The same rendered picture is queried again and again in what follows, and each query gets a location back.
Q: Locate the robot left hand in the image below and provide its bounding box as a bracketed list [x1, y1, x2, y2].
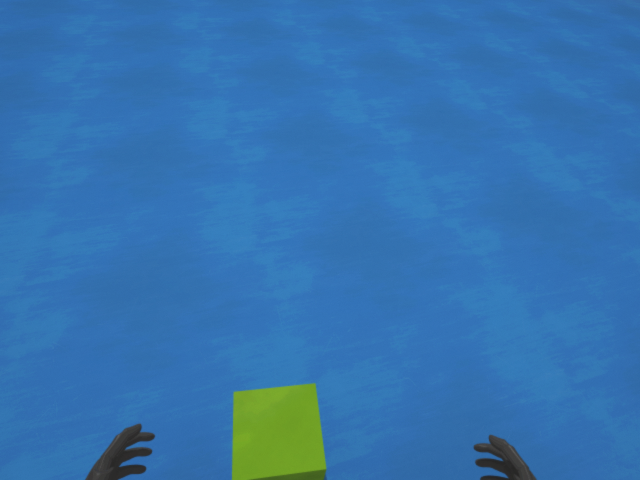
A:
[85, 424, 155, 480]

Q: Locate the robot right hand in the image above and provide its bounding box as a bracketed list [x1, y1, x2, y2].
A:
[474, 435, 537, 480]

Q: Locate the carton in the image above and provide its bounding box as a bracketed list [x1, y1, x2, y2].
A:
[232, 383, 326, 480]

